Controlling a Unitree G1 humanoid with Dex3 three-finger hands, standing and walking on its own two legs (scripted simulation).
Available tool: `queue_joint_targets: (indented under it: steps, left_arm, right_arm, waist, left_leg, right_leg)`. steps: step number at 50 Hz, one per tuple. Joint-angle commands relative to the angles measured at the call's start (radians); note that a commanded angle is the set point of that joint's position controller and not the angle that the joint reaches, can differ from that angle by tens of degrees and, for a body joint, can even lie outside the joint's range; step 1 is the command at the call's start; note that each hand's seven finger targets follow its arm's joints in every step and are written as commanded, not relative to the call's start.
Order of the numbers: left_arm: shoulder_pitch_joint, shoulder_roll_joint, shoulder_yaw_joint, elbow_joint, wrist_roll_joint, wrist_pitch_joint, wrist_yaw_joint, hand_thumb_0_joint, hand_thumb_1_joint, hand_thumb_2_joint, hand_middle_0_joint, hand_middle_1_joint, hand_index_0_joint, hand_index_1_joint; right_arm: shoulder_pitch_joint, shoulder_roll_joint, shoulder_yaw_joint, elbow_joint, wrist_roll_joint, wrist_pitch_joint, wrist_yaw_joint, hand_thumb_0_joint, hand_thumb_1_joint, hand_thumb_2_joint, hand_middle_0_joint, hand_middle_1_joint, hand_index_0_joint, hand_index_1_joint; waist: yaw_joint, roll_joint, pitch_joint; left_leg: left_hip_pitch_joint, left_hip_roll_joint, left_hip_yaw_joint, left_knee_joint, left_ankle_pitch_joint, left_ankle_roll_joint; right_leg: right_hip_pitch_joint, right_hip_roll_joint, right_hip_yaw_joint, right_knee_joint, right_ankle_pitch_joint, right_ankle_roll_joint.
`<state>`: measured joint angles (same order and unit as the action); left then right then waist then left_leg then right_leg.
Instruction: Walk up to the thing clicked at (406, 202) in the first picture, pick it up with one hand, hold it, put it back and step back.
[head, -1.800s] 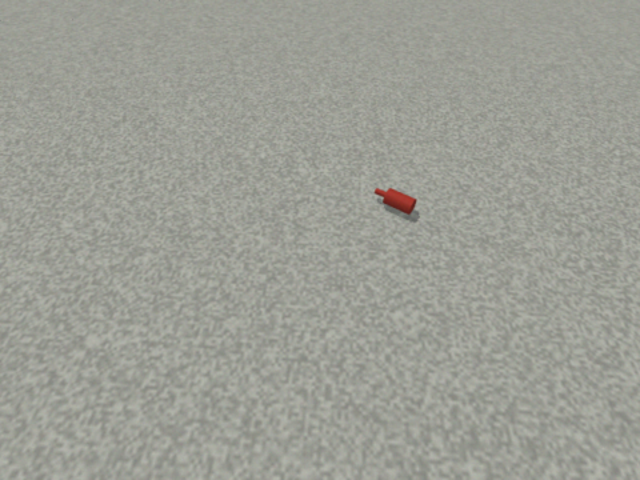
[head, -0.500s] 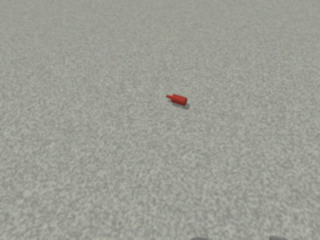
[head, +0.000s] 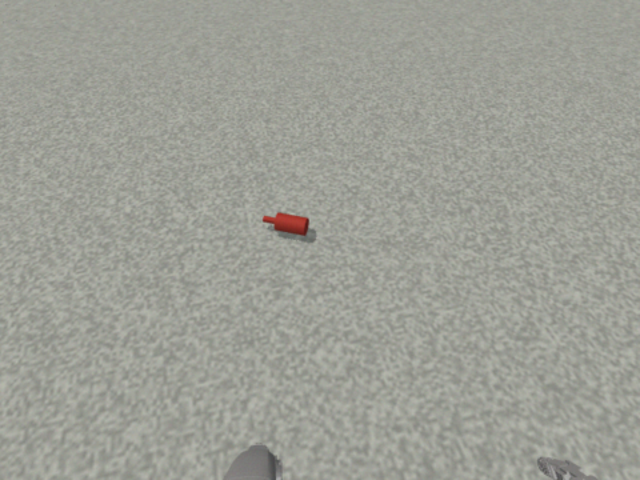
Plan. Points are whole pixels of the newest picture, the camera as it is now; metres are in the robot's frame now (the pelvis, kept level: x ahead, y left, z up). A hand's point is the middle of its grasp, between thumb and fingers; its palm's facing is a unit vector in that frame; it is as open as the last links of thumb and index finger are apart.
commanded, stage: walk up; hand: left
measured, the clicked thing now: (285, 222) +1.17 +0.20 -0.73
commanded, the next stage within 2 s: none
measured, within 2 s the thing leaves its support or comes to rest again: neither
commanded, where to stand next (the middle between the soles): +0.76 +0.09 m, yaw -18 degrees
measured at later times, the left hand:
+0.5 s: hand (150, 311) +0.40 +0.32 -0.12, palm faces -0.23 -0.89 -0.40, open 7.4 cm
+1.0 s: hand (154, 256) +0.51 +0.35 -0.12, palm faces -0.22 -0.87 -0.45, open 7.4 cm
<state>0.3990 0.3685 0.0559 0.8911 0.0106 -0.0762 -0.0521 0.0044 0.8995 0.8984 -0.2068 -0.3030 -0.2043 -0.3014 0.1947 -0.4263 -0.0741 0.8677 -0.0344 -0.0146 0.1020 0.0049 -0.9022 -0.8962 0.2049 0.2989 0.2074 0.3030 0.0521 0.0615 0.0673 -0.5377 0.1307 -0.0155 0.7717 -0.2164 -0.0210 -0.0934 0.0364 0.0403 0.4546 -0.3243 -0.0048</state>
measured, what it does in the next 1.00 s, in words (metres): walks ahead: left foot, then right foot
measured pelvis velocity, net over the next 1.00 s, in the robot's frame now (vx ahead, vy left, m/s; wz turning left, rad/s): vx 0.42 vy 0.07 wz -0.25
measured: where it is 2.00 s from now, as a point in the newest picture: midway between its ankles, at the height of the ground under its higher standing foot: (294, 318)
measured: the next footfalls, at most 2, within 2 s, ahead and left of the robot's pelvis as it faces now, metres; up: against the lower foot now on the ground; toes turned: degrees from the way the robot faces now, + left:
left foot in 0.10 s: +0.22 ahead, +0.17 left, +0.00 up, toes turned +3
right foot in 0.58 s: +0.42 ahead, -0.07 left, +0.00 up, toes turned -13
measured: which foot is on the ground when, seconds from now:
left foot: up 0.00-0.08, down 0.10-0.62, up 0.64-1.00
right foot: down 0.00-0.12, up 0.14-0.56, down 0.58-1.00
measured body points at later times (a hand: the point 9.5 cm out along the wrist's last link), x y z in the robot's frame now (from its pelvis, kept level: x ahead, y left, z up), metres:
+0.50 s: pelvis +0.24 +0.07 +0.00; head +0.26 +0.06 +0.45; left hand +0.41 +0.37 -0.09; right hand +0.19 -0.25 -0.12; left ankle +0.18 +0.17 -0.73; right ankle +0.35 -0.07 -0.70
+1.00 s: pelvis +0.42 +0.07 +0.00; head +0.43 +0.05 +0.45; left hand +0.53 +0.39 -0.09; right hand +0.44 -0.27 -0.11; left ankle +0.58 +0.22 -0.70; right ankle +0.38 -0.06 -0.73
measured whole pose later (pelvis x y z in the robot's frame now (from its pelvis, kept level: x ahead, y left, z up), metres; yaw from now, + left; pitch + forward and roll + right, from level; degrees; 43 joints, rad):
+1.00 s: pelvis +0.42 +0.07 +0.00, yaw -14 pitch -2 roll -2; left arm 0.38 0.41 0.05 0.86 0.02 -0.10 -0.02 0.00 0.90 0.90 -0.21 -0.30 -0.20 -0.30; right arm 0.25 -0.47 -0.10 0.83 -0.04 0.01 0.10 0.00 -0.90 -0.90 0.20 0.30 0.20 0.30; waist 0.03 0.09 0.06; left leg -0.52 0.15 -0.02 0.78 -0.21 -0.01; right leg -0.17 0.01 0.01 0.50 -0.29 0.00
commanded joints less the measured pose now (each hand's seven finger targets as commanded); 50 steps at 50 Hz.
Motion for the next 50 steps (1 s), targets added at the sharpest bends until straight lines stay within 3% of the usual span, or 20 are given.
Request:
queue_joint_targets:
  steps: [1, 4, 5, 6, 7, 8, 9, 12, 17, 25, 28, 29, 31, 32, 33, 35, 37, 40, 45, 50]
  left_arm:
    - [-0.051, 0.332, 0.09, -0.117, -0.003, -0.044, 0.028, 0.0, 0.9, 0.9, -0.2, -0.3, -0.2, -0.3]
    - [-0.11, 0.296, 0.071, -0.141, 0.005, -0.04, 0.035, 0.0, 0.9, 0.9, -0.2, -0.3, -0.2, -0.3]
    - [-0.061, 0.224, 0.048, -0.141, -0.001, -0.04, 0.04, 0.0, 0.9, 0.9, -0.2, -0.3, -0.2, -0.3]
    - [0.018, 0.129, 0.015, -0.131, -0.016, -0.034, 0.042, 0.0, 0.9, 0.9, -0.2, -0.3, -0.2, -0.3]
    - [0.072, 0.222, 0.032, -0.116, -0.02, -0.028, 0.055, 0.0, 0.9, 0.9, -0.2, -0.3, -0.2, -0.3]
    - [0.065, 0.266, 0.033, -0.099, -0.011, -0.026, 0.06, 0.0, 0.9, 0.9, -0.2, -0.3, -0.2, -0.3]
    - [0.026, 0.294, 0.035, -0.086, -0.013, -0.028, 0.053, 0.0, 0.9, 0.9, -0.2, -0.3, -0.2, -0.3]
    - [0.007, 0.254, 0.046, -0.057, -0.036, -0.019, 0.027, 0.0, 0.9, 0.9, -0.2, -0.3, -0.2, -0.3]
    - [-0.106, 0.21, 0.034, -0.109, -0.027, 0.004, 0.012, 0.0, 0.9, 0.9, -0.2, -0.3, -0.2, -0.3]
    - [-0.236, 0.196, 0.039, -0.145, -0.016, 0.005, -0.004, 0.0, 0.9, 0.9, -0.2, -0.3, -0.2, -0.3]
    - [-0.122, 0.23, 0.058, -0.102, -0.01, -0.009, 0.013, 0.0, 0.9, 0.9, -0.2, -0.3, -0.2, -0.3]
    - [-0.014, 0.273, 0.08, -0.07, -0.006, -0.018, 0.026, 0.0, 0.9, 0.9, -0.2, -0.3, -0.2, -0.3]
    - [0.075, 0.4, 0.113, -0.086, -0.011, -0.025, 0.054, 0.0, 0.9, 0.9, -0.2, -0.3, -0.2, -0.3]
    - [0.034, 0.397, 0.112, -0.089, -0.023, -0.018, 0.058, 0.0, 0.9, 0.9, -0.2, -0.3, -0.2, -0.3]
    - [-0.008, 0.368, 0.105, -0.101, -0.032, -0.017, 0.061, 0.0, 0.9, 0.9, -0.2, -0.3, -0.2, -0.3]
    - [-0.072, 0.316, 0.086, -0.118, -0.034, -0.026, 0.066, 0.0, 0.9, 0.9, -0.2, -0.3, -0.2, -0.3]
    - [-0.086, 0.287, 0.076, -0.111, -0.033, -0.037, 0.064, 0.0, 0.9, 0.9, -0.2, -0.3, -0.2, -0.3]
    - [-0.076, 0.285, 0.073, -0.122, -0.022, -0.052, 0.059, 0.0, 0.9, 0.9, -0.2, -0.3, -0.2, -0.3]
    - [-0.058, 0.324, 0.086, -0.122, 0.0, -0.059, 0.055, 0.0, 0.9, 0.9, -0.2, -0.3, -0.2, -0.3]
    - [-0.041, 0.356, 0.091, -0.115, 0.003, -0.06, 0.057, 0.0, 0.9, 0.9, -0.2, -0.3, -0.2, -0.3]
  right_arm:
    - [-0.13, -0.173, -0.061, -0.142, 0.0, -0.058, -0.014, 0.0, -0.9, -0.9, 0.2, 0.3, 0.2, 0.3]
    - [0.126, -0.211, -0.093, -0.074, -0.001, -0.07, -0.025, 0.0, -0.9, -0.9, 0.2, 0.3, 0.2, 0.3]
    - [0.282, -0.281, -0.12, -0.041, -0.015, -0.079, -0.039, 0.0, -0.9, -0.9, 0.2, 0.3, 0.2, 0.3]
    - [0.298, -0.317, -0.126, -0.049, -0.021, -0.087, -0.051, 0.0, -0.9, -0.9, 0.2, 0.3, 0.2, 0.3]
    - [0.208, -0.346, -0.127, -0.079, 0.009, -0.085, -0.053, 0.0, -0.9, -0.9, 0.2, 0.3, 0.2, 0.3]
    - [0.113, -0.348, -0.129, -0.097, 0.028, -0.079, -0.052, 0.0, -0.9, -0.9, 0.2, 0.3, 0.2, 0.3]
    - [0.063, -0.3, -0.114, -0.113, 0.031, -0.075, -0.055, 0.0, -0.9, -0.9, 0.2, 0.3, 0.2, 0.3]
    - [0.088, -0.207, -0.068, -0.107, 0.03, -0.091, -0.06, 0.0, -0.9, -0.9, 0.2, 0.3, 0.2, 0.3]
    - [0.165, -0.208, -0.058, -0.109, 0.021, -0.095, -0.071, 0.0, -0.9, -0.9, 0.2, 0.3, 0.2, 0.3]
    - [0.136, -0.226, -0.063, -0.142, 0.009, -0.066, -0.064, 0.0, -0.9, -0.9, 0.2, 0.3, 0.2, 0.3]
    - [0.127, -0.208, -0.054, -0.162, 0.015, -0.058, -0.066, 0.0, -0.9, -0.9, 0.2, 0.3, 0.2, 0.3]
    - [0.156, -0.171, -0.039, -0.165, 0.013, -0.058, -0.063, 0.0, -0.9, -0.9, 0.2, 0.3, 0.2, 0.3]
    - [0.25, -0.138, -0.016, -0.166, 0.017, -0.044, -0.061, 0.0, -0.9, -0.9, 0.2, 0.3, 0.2, 0.3]
    - [0.214, -0.236, -0.04, -0.148, 0.013, -0.03, -0.069, 0.0, -0.9, -0.9, 0.2, 0.3, 0.2, 0.3]
    - [0.177, -0.239, -0.043, -0.137, 0.014, -0.028, -0.072, 0.0, -0.9, -0.9, 0.2, 0.3, 0.2, 0.3]
    - [0.177, -0.206, -0.038, -0.112, 0.028, -0.028, -0.068, 0.0, -0.9, -0.9, 0.2, 0.3, 0.2, 0.3]
    - [0.204, -0.175, -0.033, -0.096, 0.023, -0.018, -0.061, 0.0, -0.9, -0.9, 0.2, 0.3, 0.2, 0.3]
    - [0.177, -0.164, -0.043, -0.102, 0.008, -0.005, -0.045, 0.0, -0.9, -0.9, 0.2, 0.3, 0.2, 0.3]
    - [0.042, -0.173, -0.062, -0.135, -0.001, -0.001, -0.017, 0.0, -0.9, -0.9, 0.2, 0.3, 0.2, 0.3]
    - [-0.026, -0.177, -0.071, -0.149, -0.005, -0.023, -0.005, 0.0, -0.9, -0.9, 0.2, 0.3, 0.2, 0.3]
  waist:
    - [-0.015, -0.142, 0.018]
    - [-0.162, -0.07, -0.109]
    - [-0.225, 0.138, -0.196]
    - [-0.196, 0.323, -0.201]
    - [-0.141, 0.229, -0.184]
    - [-0.103, 0.187, -0.12]
    - [-0.086, 0.095, -0.048]
    - [-0.081, 0.098, -0.017]
    - [-0.097, 0.077, -0.023]
    - [-0.11, 0.053, 0.017]
    - [-0.029, -0.052, -0.044]
    - [0.013, -0.16, -0.141]
    - [0.032, -0.345, -0.195]
    - [0.034, -0.253, -0.16]
    - [0.02, -0.185, -0.12]
    - [-0.027, -0.1, -0.075]
    - [-0.062, -0.124, -0.046]
    - [-0.063, -0.144, -0.027]
    - [-0.03, -0.177, 0.032]
    - [-0.023, -0.204, 0.01]
  left_leg:
    - [0.083, -0.01, 0.02, -0.124, 0.042, 0.005]
    - [0.494, -0.07, 0.048, -0.208, 0.01, 0.044]
    - [0.664, 0.024, -0.098, -0.306, -0.159, 0.087]
    - [0.764, 0.223, -0.436, -0.422, -0.314, 0.111]
    - [0.68, 0.316, -0.687, -0.58, -0.479, 0.175]
    - [0.552, 0.33, -0.682, -0.607, -0.526, 0.205]
    - [0.44, 0.278, -0.521, -0.6, -0.425, 0.169]
    - [0.392, 0.12, -0.123, -0.521, 0.06, 0.103]
    - [0.512, 0.143, -0.015, -0.485, 0.419, 0.178]
    - [0.423, 0.131, 0.085, -0.458, 0.207, 0.166]
    - [0.337, 0.116, 0.099, -0.252, 0.234, 0.144]
    - [0.289, 0.04, 0.163, -0.028, 0.224, 0.12]
    - [-0.074, -0.146, 0.081, 0.344, -0.334, 0.054]
    - [-0.081, -0.096, -0.015, 0.421, -0.351, 0.053]
    - [-0.102, -0.067, -0.051, 0.453, -0.316, 0.052]
    - [-0.054, -0.031, -0.074, 0.422, -0.189, 0.057]
    - [0.015, -0.025, -0.044, 0.33, -0.129, 0.046]
    - [0.014, -0.015, -0.013, 0.292, -0.048, 0.023]
    - [-0.009, 0.024, -0.004, 0.086, 0.004, 0.0]
    - [0.069, 0.012, -0.002, -0.071, 0.0, 0.021]
  right_leg:
    - [-0.116, -0.241, 0.195, -0.137, 0.089, -0.176]
    - [-0.271, -0.176, 0.116, 0.187, 0.262, -0.12]
    - [-0.378, -0.079, 0.027, 0.526, 0.257, -0.078]
    - [-0.602, 0.054, 0.012, 0.735, -0.168, -0.039]
    - [-0.619, 0.038, 0.058, 0.808, -0.179, -0.059]
    - [-0.602, -0.036, 0.087, 0.859, -0.127, -0.069]
    - [-0.555, -0.077, 0.092, 0.826, -0.039, -0.059]
    - [-0.479, -0.098, 0.063, 0.676, 0.076, -0.038]
    - [-0.537, -0.083, 0.029, 0.521, 0.091, -0.006]
    - [-0.337, -0.086, -0.092, 0.182, 0.178, -0.038]
    - [-0.068, -0.061, -0.086, 0.081, 0.182, -0.064]
    - [0.111, -0.05, -0.068, 0.037, 0.145, -0.075]
    - [0.304, -0.425, 0.642, -0.145, -0.101, -0.213]
    - [0.215, -0.452, 0.728, -0.161, -0.156, -0.286]
    - [0.151, -0.427, 0.663, -0.181, -0.145, -0.286]
    - [0.056, -0.331, 0.391, -0.144, 0.118, -0.212]
    - [-0.052, -0.263, 0.243, -0.137, 0.308, -0.164]
    - [-0.118, -0.246, 0.178, -0.166, 0.29, -0.192]
    - [-0.193, -0.237, 0.175, -0.224, -0.103, -0.202]
    - [-0.172, -0.27, 0.189, -0.137, -0.049, -0.199]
